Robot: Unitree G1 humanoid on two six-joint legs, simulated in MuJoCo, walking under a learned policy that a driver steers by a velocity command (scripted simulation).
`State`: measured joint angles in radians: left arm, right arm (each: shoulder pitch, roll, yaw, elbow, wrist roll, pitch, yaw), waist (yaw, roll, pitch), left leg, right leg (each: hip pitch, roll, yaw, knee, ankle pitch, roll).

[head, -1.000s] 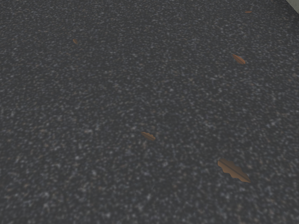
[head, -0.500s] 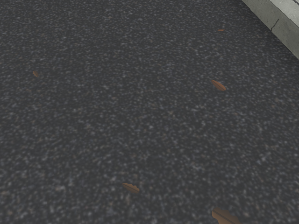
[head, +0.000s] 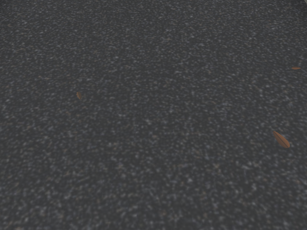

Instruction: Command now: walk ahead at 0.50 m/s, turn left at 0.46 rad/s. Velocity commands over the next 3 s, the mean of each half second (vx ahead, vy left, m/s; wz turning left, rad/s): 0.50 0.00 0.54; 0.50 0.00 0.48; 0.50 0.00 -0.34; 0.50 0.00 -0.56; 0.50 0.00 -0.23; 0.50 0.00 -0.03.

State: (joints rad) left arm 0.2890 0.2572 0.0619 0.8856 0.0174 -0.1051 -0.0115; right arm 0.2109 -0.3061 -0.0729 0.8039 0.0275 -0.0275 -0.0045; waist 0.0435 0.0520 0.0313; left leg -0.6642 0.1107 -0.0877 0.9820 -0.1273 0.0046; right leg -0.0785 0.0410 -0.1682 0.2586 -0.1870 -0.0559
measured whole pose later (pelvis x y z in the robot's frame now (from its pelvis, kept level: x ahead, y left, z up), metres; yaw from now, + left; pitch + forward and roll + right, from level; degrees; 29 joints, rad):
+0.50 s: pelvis +0.27 +0.08 +0.00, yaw +17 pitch +1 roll -1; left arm 0.08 0.31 0.06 0.77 0.01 -0.10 0.00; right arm 0.32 -0.27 -0.07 0.74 0.01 -0.05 0.01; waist -0.04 -0.03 0.05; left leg -0.20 -0.10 -0.06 0.36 -0.16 0.10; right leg -0.62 -0.11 0.08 0.97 -0.22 0.05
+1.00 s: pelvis +0.55 +0.11 +0.00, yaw +31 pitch +1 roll -1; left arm 0.32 0.26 0.06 0.85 -0.01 -0.10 -0.02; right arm 0.20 -0.30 -0.07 0.67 0.01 -0.04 -0.01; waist 0.06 0.04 0.02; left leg -0.59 0.07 -0.06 0.98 -0.28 0.01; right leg -0.16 0.04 -0.04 0.33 -0.19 -0.04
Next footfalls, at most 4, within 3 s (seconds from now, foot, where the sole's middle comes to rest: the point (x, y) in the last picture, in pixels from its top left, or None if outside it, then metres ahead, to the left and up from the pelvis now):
0.26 left None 0.30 0.15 -0.78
0.74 right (162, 199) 0.63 0.04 -0.78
1.22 left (91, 180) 0.71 0.38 -0.78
1.72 right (134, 125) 1.06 0.20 -0.78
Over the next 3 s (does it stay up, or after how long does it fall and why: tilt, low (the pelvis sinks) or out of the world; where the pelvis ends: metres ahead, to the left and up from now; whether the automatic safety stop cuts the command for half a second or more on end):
stays up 1.58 0.24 0.00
